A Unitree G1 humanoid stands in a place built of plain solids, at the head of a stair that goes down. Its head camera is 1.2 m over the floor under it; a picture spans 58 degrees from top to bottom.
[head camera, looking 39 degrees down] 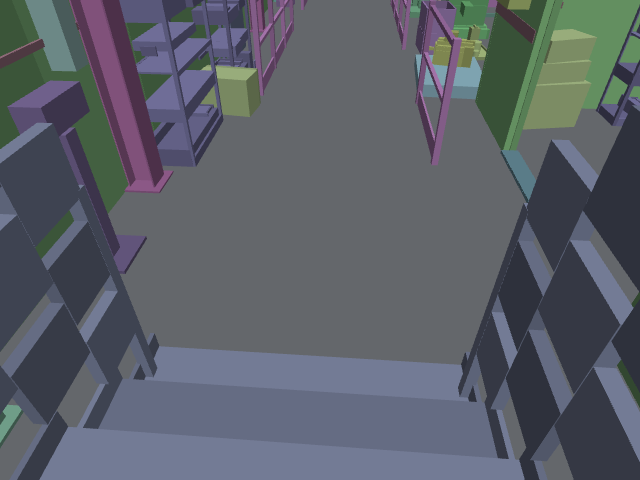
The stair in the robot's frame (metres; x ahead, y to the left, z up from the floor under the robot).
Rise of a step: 0.18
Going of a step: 0.30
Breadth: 1.50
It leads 4 degrees to the right of straight ahead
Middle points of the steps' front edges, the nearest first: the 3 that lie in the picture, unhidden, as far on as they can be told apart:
0.67 0.11 -0.18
0.97 0.08 -0.36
1.27 0.06 -0.54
